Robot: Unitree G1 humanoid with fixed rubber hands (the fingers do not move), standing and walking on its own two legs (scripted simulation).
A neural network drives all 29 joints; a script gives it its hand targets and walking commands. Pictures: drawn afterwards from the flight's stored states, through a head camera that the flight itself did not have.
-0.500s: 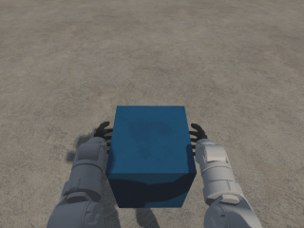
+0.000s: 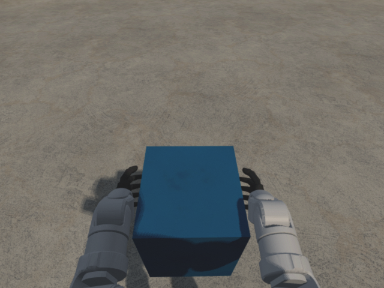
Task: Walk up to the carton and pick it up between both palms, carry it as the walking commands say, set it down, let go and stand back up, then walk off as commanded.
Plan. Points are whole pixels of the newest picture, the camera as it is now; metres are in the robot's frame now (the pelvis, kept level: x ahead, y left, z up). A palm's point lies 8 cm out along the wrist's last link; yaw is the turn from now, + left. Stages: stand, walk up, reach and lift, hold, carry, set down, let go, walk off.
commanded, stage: reach and lift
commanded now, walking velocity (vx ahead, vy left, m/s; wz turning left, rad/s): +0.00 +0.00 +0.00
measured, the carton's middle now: (190, 213) +0.32 +0.02 -0.02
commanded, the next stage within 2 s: hold in 0.18 s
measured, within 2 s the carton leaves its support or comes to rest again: neither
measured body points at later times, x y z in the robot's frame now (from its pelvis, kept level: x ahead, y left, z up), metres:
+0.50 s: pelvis -0.01 +0.00 +0.00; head -0.03 -0.01 +0.45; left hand +0.32 +0.16 +0.04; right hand +0.32 -0.13 +0.04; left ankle +0.06 +0.13 -0.73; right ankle +0.05 -0.11 -0.73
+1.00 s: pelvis -0.01 +0.00 +0.00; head -0.04 -0.01 +0.45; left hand +0.30 +0.16 +0.04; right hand +0.31 -0.13 +0.04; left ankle +0.06 +0.13 -0.73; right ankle +0.05 -0.11 -0.73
